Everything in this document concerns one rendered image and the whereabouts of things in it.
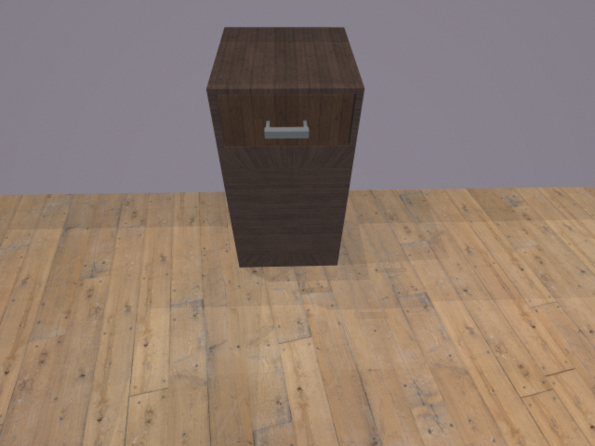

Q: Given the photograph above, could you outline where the drawer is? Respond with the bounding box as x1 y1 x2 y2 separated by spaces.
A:
217 94 354 146

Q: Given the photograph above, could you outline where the cabinet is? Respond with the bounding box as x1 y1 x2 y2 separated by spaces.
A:
206 27 364 268

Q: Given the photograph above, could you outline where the handle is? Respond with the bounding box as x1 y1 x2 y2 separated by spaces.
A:
264 121 309 138

